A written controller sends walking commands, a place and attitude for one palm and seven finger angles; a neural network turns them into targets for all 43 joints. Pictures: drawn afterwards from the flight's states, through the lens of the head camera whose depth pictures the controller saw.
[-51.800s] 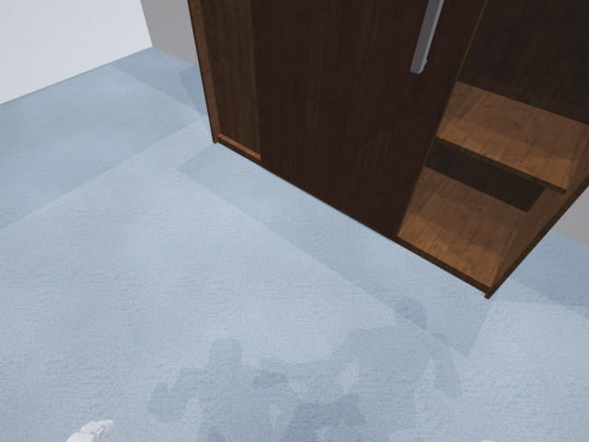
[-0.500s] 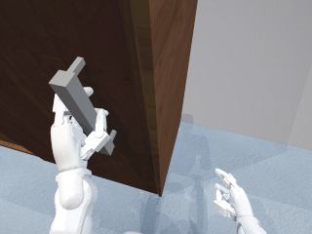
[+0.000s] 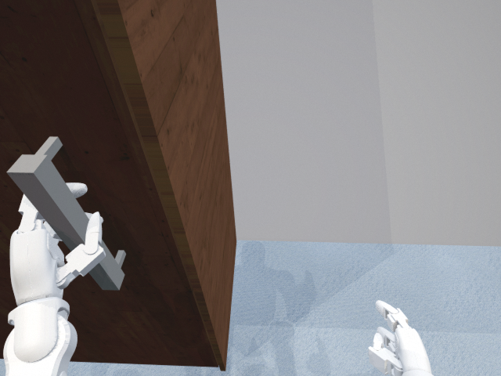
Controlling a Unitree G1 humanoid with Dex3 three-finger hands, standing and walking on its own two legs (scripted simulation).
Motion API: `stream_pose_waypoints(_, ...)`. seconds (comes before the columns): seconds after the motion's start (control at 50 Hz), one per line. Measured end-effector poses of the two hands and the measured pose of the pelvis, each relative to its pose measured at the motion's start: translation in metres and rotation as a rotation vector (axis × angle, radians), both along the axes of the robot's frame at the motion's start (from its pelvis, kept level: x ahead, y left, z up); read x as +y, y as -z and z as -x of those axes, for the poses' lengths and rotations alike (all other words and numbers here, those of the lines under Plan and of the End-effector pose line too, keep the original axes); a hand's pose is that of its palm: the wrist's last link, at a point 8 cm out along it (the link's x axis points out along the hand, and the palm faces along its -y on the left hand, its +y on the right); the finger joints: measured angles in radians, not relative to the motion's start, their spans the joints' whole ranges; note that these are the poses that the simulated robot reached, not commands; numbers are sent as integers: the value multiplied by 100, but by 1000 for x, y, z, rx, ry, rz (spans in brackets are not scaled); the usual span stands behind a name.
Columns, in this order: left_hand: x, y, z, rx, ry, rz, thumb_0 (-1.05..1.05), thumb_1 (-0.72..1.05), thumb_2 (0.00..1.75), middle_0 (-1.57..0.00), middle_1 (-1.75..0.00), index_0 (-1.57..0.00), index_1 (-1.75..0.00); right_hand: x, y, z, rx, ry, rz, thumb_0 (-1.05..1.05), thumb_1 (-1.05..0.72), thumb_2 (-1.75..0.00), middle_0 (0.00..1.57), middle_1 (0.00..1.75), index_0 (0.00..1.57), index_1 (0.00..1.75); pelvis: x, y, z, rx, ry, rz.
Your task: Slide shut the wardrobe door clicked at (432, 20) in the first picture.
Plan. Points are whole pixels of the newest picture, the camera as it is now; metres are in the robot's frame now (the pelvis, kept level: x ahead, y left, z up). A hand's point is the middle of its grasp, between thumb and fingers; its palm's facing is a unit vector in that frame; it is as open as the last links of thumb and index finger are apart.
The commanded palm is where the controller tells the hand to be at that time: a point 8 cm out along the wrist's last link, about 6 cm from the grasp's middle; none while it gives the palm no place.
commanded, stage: stop walking and hold the door there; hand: left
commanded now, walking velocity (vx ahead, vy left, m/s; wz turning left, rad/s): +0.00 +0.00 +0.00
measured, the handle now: (87, 223) +0.28 +0.25 +0.15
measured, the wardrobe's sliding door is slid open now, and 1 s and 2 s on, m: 0.00 0.00 0.00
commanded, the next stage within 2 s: loosen the grip on the handle in 0.72 s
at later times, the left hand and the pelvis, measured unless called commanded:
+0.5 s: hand (91, 246) +0.24 +0.22 +0.15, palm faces +0.30 -0.94 -0.15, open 6.4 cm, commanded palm +0.20 +0.24 +0.14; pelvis -0.04 +0.04 +0.01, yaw -2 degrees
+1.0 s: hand (81, 243) +0.24 +0.23 +0.16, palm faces +0.31 -0.95 -0.03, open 7.9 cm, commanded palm +0.19 +0.26 +0.15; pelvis -0.05 +0.03 +0.00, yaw +2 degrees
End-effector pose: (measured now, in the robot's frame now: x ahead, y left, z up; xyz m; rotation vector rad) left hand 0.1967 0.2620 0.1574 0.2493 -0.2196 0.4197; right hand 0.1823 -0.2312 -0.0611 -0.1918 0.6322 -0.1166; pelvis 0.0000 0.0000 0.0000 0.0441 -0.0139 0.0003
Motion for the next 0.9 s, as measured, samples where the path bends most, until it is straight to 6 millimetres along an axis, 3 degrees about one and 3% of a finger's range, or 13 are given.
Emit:
stream_pose_waypoints(0.18,1,-1,0,15,23,22,-8,65,76,-46,-140,-20,-134,-9,11,58,104,52,23,1,-90,-89,20,30,20,30,2,-7,16,-3,6,43)
stream_pose_waypoints(0.36,4,0,-1,17,100,31,-7,67,76,-46,-140,-21,-137,13,15,93,153,77,10,1,-90,-89,20,30,20,30,21,-12,32,-9,23,47)
stream_pose_waypoints(0.48,5,1,-3,5,134,49,-6,68,77,-46,-140,-22,-138,37,15,93,147,50,-11,1,-90,-89,20,30,20,30,34,-12,39,-4,29,47)
stream_pose_waypoints(0.64,6,2,-4,-12,160,63,-5,69,78,-46,-140,-22,-139,61,12,77,119,1,-28,1,-90,-89,20,30,20,30,45,-12,41,2,26,45)
stream_pose_waypoints(0.82,6,3,-4,-20,169,73,-5,68,79,-46,-140,-22,-139,67,7,60,99,-24,-23,1,-90,-89,20,30,20,30,48,-12,38,7,22,45)
stream_pose_waypoints(0.86,13,-1,-9,-14,207,-32,-8,60,77,-46,-140,-23,-139,66,6,58,100,-48,-2,1,-90,-89,20,30,20,30,44,-11,43,2,15,51)
stream_pose_waypoints(0.9,18,0,-10,-36,231,35,-10,52,76,-47,-141,-26,-139,64,4,57,87,-67,-2,1,-90,-89,20,30,20,30,39,-9,48,-7,-8,45)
